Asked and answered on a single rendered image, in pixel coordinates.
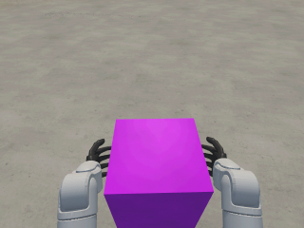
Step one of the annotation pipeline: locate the right robot forearm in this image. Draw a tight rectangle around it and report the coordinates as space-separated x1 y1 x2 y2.
212 158 263 228

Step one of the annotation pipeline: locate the robot right hand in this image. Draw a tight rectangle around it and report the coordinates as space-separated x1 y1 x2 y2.
201 137 227 177

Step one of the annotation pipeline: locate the left robot forearm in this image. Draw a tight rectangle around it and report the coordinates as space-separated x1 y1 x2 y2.
57 161 104 228

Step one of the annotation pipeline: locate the robot left hand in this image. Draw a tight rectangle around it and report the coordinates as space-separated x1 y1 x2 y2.
86 139 112 178

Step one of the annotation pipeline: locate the carton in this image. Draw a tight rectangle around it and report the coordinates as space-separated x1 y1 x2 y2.
104 118 214 228

